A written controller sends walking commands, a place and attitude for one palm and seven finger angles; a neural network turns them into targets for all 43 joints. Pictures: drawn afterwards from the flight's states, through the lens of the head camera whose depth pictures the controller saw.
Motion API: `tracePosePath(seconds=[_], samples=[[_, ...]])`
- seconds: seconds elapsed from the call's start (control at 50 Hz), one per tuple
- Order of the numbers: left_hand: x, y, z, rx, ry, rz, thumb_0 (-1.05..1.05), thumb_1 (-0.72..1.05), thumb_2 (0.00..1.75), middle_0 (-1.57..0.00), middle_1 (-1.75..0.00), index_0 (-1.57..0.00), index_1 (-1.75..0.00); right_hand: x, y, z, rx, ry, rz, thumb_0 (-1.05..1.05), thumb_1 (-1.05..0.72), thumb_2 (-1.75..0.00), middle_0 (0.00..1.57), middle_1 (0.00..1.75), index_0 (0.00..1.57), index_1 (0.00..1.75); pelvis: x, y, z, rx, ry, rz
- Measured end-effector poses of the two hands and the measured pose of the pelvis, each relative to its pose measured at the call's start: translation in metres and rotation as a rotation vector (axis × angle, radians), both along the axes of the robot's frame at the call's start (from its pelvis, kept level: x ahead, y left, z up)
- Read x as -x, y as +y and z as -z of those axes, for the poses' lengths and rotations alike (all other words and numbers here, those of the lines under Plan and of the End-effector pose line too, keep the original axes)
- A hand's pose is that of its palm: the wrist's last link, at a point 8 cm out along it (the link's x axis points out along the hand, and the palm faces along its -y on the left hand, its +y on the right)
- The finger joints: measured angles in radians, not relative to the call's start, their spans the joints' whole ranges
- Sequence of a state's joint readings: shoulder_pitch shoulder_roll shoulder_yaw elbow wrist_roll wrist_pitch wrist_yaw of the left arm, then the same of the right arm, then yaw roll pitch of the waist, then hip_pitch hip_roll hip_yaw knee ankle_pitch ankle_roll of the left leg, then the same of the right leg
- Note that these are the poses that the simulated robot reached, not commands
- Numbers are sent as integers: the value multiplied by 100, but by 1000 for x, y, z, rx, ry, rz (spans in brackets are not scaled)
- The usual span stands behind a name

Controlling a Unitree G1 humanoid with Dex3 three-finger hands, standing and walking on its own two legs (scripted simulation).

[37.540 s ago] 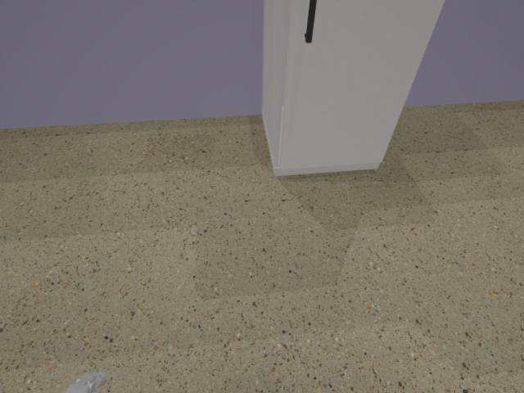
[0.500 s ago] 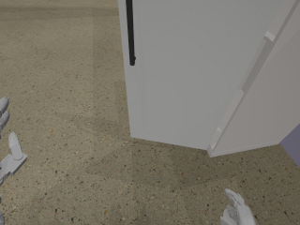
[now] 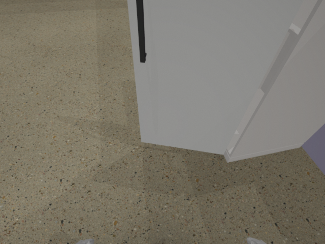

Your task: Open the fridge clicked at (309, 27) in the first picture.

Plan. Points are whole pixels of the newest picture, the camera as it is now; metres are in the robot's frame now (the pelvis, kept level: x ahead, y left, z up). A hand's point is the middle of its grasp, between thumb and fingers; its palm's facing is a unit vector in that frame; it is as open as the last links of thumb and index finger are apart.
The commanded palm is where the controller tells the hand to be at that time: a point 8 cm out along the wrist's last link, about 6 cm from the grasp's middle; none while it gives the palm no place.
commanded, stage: let the arm hang, fingers relaxed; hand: left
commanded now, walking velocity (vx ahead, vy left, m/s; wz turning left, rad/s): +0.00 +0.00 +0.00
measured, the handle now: (141, 2) +0.80 +0.11 +0.22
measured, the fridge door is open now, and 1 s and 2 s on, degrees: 67 67 67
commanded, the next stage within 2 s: look to check the result in 0.82 s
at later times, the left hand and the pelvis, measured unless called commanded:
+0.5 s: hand out of the picture +0.05 +0.23 -0.15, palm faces -0.04 -0.96 -0.29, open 7.4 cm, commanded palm none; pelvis +0.01 +0.01 +0.01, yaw -1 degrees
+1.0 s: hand out of the picture +0.07 +0.19 -0.16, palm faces -0.06 -0.98 -0.21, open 7.4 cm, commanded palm none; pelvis +0.04 +0.01 +0.02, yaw -2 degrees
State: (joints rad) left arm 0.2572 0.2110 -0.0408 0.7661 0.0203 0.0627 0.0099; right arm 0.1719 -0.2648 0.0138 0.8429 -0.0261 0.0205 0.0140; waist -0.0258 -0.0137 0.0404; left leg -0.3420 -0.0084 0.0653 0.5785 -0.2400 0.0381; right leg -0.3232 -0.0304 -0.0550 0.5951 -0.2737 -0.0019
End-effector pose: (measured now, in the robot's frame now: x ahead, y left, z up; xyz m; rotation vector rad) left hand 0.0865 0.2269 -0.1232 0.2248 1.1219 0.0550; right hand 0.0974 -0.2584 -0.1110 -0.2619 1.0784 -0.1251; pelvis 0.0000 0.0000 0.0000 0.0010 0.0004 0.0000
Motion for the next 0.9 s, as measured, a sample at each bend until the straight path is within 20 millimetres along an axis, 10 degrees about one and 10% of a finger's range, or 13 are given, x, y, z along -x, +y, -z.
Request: tracePosePath(seconds=[0.14,0.26,0.66,0.9], samples=[[73,4,20,15,228,-89,0,98,90,-21,-30,-20,-30,79,2,5,17,284,60,1,-91,-90,20,30,20,30,2,-5,-6,19,2,-15],[96,26,9,-44,318,-107,1,94,90,-20,-30,-20,-30,101,13,14,-19,344,110,1,-91,-90,20,30,20,30,-1,1,-9,23,0,-6],[-4,33,-3,-58,120,-42,1,90,90,-20,-30,-20,-30,42,29,14,-54,206,114,1,-91,-90,20,30,20,30,-22,13,-15,7,-11,24],[1,18,4,-19,184,-46,1,90,90,-20,-30,-20,-30,38,34,13,-57,245,124,1,-91,-90,20,30,20,30,-35,12,-17,4,-7,27]])
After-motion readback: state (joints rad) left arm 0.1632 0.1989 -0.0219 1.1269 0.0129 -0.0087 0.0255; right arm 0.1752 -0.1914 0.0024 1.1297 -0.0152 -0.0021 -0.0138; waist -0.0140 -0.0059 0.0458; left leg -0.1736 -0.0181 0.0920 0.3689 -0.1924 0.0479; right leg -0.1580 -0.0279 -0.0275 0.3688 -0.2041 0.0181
